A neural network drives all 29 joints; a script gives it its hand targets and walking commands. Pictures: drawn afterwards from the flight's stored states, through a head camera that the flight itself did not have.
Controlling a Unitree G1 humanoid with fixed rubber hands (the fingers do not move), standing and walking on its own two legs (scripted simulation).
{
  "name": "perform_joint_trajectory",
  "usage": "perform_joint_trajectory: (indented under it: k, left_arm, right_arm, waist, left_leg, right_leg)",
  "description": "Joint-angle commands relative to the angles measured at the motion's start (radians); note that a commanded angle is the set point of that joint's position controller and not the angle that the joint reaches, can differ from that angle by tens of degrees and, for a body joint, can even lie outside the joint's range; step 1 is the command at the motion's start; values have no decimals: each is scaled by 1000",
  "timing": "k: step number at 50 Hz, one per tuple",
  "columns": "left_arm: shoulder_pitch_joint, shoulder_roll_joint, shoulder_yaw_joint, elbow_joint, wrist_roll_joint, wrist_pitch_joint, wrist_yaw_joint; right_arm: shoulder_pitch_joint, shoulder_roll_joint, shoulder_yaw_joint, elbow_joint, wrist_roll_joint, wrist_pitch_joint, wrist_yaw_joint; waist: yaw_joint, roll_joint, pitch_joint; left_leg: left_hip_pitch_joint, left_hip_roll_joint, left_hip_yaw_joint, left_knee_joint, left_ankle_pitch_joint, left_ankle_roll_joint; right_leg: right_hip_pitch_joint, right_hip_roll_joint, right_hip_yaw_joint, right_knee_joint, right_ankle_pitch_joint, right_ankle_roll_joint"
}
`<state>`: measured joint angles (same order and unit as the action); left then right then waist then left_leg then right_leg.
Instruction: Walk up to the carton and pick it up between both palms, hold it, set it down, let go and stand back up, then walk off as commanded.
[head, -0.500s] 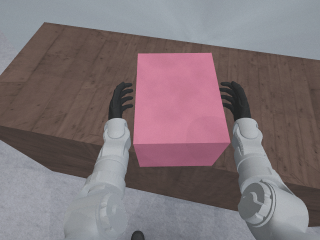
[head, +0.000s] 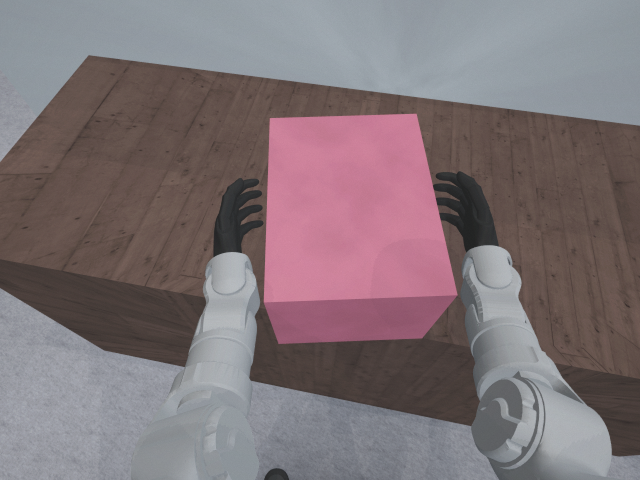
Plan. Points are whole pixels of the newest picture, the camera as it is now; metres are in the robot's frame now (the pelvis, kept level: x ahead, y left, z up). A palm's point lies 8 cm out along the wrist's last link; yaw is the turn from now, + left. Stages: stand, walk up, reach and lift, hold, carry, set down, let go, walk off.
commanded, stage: reach and lift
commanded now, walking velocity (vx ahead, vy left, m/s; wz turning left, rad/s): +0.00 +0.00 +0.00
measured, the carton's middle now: (347, 229) +0.49 -0.01 -0.04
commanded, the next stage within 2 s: none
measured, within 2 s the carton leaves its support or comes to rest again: leaves its support in 0.48 s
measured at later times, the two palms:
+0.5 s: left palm (220, 272) +0.37 +0.15 +0.03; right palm (478, 268) +0.39 -0.16 +0.04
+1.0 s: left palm (191, 249) +0.37 +0.17 +0.08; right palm (480, 249) +0.38 -0.14 +0.09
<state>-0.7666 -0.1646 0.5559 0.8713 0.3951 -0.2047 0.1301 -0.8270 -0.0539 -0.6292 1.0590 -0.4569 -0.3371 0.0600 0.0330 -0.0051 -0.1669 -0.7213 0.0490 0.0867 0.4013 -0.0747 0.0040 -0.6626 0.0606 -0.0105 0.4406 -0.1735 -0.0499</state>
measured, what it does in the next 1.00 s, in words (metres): stands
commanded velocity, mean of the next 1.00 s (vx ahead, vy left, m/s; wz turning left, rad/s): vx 0.00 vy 0.00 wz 0.00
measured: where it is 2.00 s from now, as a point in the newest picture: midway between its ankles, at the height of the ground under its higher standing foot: outside the picture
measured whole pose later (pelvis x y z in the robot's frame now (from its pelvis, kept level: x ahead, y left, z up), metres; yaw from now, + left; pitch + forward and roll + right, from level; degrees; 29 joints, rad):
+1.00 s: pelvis -0.01 +0.01 +0.01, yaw +2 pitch +6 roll -1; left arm -0.65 -0.10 0.41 0.82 0.28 -0.04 0.10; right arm -0.66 0.01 -0.44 0.95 -0.25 -0.19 -0.01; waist -0.01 -0.04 -0.09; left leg -0.37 0.02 0.06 0.34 -0.07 0.02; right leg -0.29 0.03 -0.05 0.35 -0.17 -0.03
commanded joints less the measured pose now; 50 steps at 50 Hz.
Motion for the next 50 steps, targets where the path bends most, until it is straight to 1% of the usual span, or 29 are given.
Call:
perform_joint_trajectory:
  k: [1, 2, 3, 6, 12, 13, 14, 16, 20, 21, 22, 25, 26, 27, 28, 29, 30, 32, 33, 34, 36, 37, 38, 41, 42, 43, 44, 45, 50]
  left_arm:
    - [-469, -402, -276, -28, 14, -34, -64]
    - [-476, -414, -285, -40, 19, -30, -68]
    - [-468, -442, -333, -51, -7, -39, -75]
    - [-434, -419, -316, 4, -20, -44, -87]
    - [-484, -430, -377, -46, -35, -52, -88]
    - [-418, -421, -357, 5, -34, -46, -101]
    - [-467, -426, -379, -26, -54, -53, -93]
    - [-456, -426, -386, -18, -58, -66, -97]
    - [-429, -421, -382, 6, -50, -65, -97]
    - [-431, -436, -414, -16, -62, -64, -89]
    - [-505, -452, -424, -40, -76, -70, -85]
    - [-523, -433, -444, -15, -97, -70, -87]
    - [-530, -419, -431, -4, -95, -70, -89]
    - [-556, -453, -475, -71, -126, -83, -79]
    - [-518, -409, -435, -2, -101, -65, -94]
    - [-495, -437, -458, -32, -115, -60, -90]
    - [-518, -407, -438, -13, -110, -55, -97]
    - [-554, -432, -475, -26, -127, -45, -90]
    - [-529, -420, -446, 14, -107, -24, -103]
    - [-504, -436, -472, -22, -121, -19, -97]
    - [-466, -404, -444, 2, -99, 16, -116]
    - [-475, -399, -415, -3, -76, 30, -122]
    - [-449, -420, -429, 2, -95, 42, -126]
    - [-473, -441, -478, -77, -120, 61, -133]
    - [-469, -423, -449, -45, -98, 81, -144]
    - [-566, -462, -481, -149, -119, 75, -130]
    - [-534, -445, -481, -127, -113, 86, -128]
    - [-526, -454, -492, -140, -124, 93, -123]
    - [-406, -440, -488, -172, -110, 153, -139]
  right_arm:
    - [-458, 438, 270, -35, -58, -66, 84]
    - [-446, 437, 248, -15, -66, -65, 88]
    - [-434, 471, 298, -43, -53, -76, 84]
    - [-431, 476, 303, -48, -57, -71, 77]
    - [-434, 503, 322, -48, -36, -71, 69]
    - [-381, 513, 344, -38, -33, -60, 59]
    - [-422, 501, 341, -75, -26, -67, 67]
    - [-441, 518, 350, -96, -27, -76, 60]
    - [-421, 520, 381, -85, -12, -59, 63]
    - [-414, 501, 393, -75, 11, -60, 69]
    - [-482, 514, 386, -125, 18, -67, 67]
    - [-459, 515, 381, -112, 16, -55, 52]
    - [-461, 530, 393, -92, 20, -44, 57]
    - [-463, 532, 402, -145, 37, -51, 55]
    - [-437, 546, 427, -81, 46, -29, 48]
    - [-431, 529, 429, -118, 59, -28, 51]
    - [-461, 537, 445, -146, 75, -22, 48]
    - [-474, 520, 423, -131, 81, -23, 47]
    - [-467, 521, 434, -96, 78, -2, 46]
    - [-451, 532, 453, -149, 93, -4, 45]
    - [-405, 527, 450, -114, 102, 25, 44]
    - [-434, 532, 440, -147, 105, 35, 45]
    - [-444, 525, 457, -177, 112, 37, 42]
    - [-457, 532, 473, -227, 139, 36, 45]
    - [-421, 532, 458, -173, 133, 59, 39]
    - [-494, 516, 440, -228, 137, 45, 51]
    - [-460, 507, 454, -202, 145, 59, 52]
    - [-462, 502, 460, -201, 157, 62, 56]
    - [-413, 506, 520, -282, 196, 92, 56]
  waist:
    - [-4, -65, -737]
    - [-18, -44, -720]
    - [-20, -55, -758]
    - [-26, -86, -735]
    - [-47, -12, -716]
    - [-39, -47, -689]
    - [-48, -30, -723]
    - [-30, -24, -746]
    - [-27, -46, -675]
    - [-29, -3, -652]
    - [-17, -11, -723]
    - [-46, -12, -699]
    - [-30, -18, -665]
    - [-45, -36, -727]
    - [-18, -54, -629]
    - [-32, -32, -631]
    - [-16, -43, -596]
    - [-35, 3, -564]
    - [-24, -15, -520]
    - [-18, -16, -593]
    - [-31, -30, -467]
    - [-16, -26, -452]
    - [-31, -41, -478]
    - [-42, -14, -500]
    - [-54, -24, -402]
    - [-65, 5, -480]
    - [-67, 7, -441]
    - [-60, 25, -441]
    - [-38, -20, -431]
  left_leg:
    - [494, 2, -22, 27, 220, -7]
    - [492, -4, -19, 9, 188, -6]
    - [504, -3, -21, 17, 185, -8]
    - [475, -5, -22, 10, 163, -4]
    - [535, -1, -30, 2, 171, -20]
    - [516, -9, -25, 5, 150, -13]
    - [528, -4, -30, 0, 154, -18]
    - [506, -11, -24, -1, 152, -16]
    - [520, -15, -22, -23, 83, -11]
    - [567, -7, -30, -23, 104, -24]
    - [564, -9, -22, -11, 90, -19]
    - [566, -18, -19, -18, 19, -15]
    - [528, -22, -13, -28, -22, -8]
    - [567, -18, -22, -27, 11, -13]
    - [531, -32, -9, -31, -34, 2]
    - [558, -20, -26, -38, 4, -18]
    - [530, -28, -16, -44, -26, -2]
    - [563, -23, -21, -49, -30, -16]
    - [559, -30, -19, -55, -71, -9]
    - [584, -28, -17, -47, -55, -14]
    - [593, -33, -16, -65, -71, -6]
    - [566, -36, -8, -72, -85, 2]
    - [596, -29, -15, -70, -52, -6]
    - [634, -33, -14, -75, -18, -17]
    - [610, -39, -11, -83, -79, -6]
    - [634, -29, -16, -83, -28, -17]
    - [653, -28, -21, -82, -15, -22]
    - [656, -28, -25, -82, -12, -26]
    - [723, -36, -23, -82, 36, -19]
  right_leg:
    - [365, -74, -14, 30, 632, 104]
    - [385, -84, -22, 16, 625, 103]
    - [398, -90, -17, 26, 667, 113]
    - [397, -86, -13, 21, 645, 115]
    - [386, -81, -27, 4, 583, 107]
    - [415, -82, -17, 7, 617, 109]
    - [401, -84, -26, 2, 592, 104]
    - [433, -78, -22, 13, 612, 100]
    - [435, -63, -33, -7, 505, 95]
    - [392, -58, -36, -18, 457, 84]
    - [401, -64, -37, -26, 447, 80]
    - [374, -55, -46, -30, 387, 81]
    - [394, -57, -29, -38, 367, 76]
    - [396, -47, -58, -27, 391, 80]
    - [409, -58, -32, -46, 352, 83]
    - [439, -52, -44, -29, 408, 72]
    - [448, -58, -33, -28, 407, 82]
    - [408, -47, -49, -34, 329, 74]
    - [408, -53, -38, -64, 274, 69]
    - [427, -49, -41, -55, 320, 67]
    - [420, -55, -36, -78, 277, 71]
    - [442, -65, -33, -80, 272, 73]
    - [457, -59, -41, -78, 311, 73]
    - [492, -55, -45, -84, 344, 74]
    - [482, -64, -35, -111, 267, 73]
    - [484, -47, -58, -92, 288, 64]
    - [461, -43, -61, -100, 291, 62]
    - [447, -40, -62, -109, 269, 57]
    - [498, -45, -55, -123, 308, 64]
